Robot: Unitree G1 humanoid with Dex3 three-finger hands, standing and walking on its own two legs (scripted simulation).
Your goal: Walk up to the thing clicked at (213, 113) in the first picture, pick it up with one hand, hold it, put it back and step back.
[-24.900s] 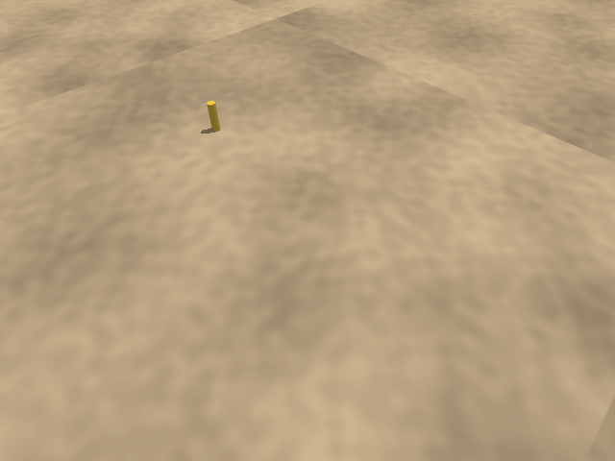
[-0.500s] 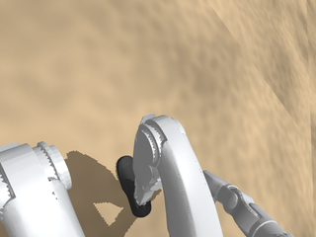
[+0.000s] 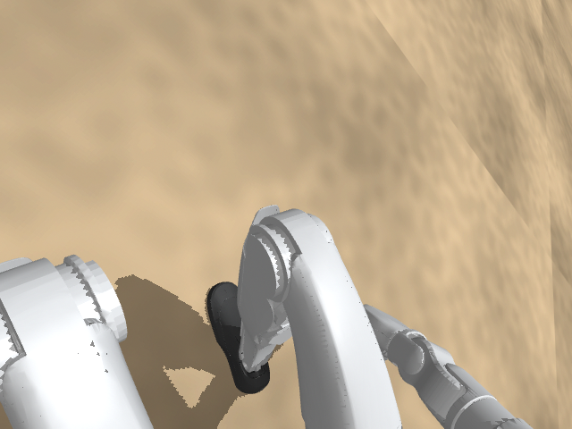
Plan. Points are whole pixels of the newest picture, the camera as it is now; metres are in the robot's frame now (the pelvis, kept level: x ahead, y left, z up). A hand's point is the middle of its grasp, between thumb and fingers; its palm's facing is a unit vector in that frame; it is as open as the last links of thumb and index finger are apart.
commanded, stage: open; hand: left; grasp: from the side
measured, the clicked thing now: out of the picture +0.42 +0.35 -0.20
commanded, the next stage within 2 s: withdraw in 0.22 s
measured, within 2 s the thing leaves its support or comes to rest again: neither
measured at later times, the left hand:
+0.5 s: hand out of the picture +0.43 +0.34 -0.17, palm faces +0.56 -0.83 +0.01, open 17.3 cm
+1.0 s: hand out of the picture +0.35 +0.44 -0.08, palm faces +0.51 -0.84 -0.21, open 17.5 cm
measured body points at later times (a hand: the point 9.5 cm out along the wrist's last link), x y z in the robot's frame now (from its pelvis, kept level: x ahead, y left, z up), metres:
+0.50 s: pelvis +0.00 +0.00 +0.00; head +0.23 +0.21 +0.33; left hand +0.39 +0.39 -0.17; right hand +0.18 -0.24 -0.03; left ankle +0.08 +0.12 -0.25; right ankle +0.15 -0.14 -0.25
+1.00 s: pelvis +0.01 -0.01 +0.04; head +0.18 +0.17 +0.41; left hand +0.32 +0.48 -0.06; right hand +0.22 -0.23 -0.03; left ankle +0.08 +0.12 -0.25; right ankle +0.15 -0.14 -0.25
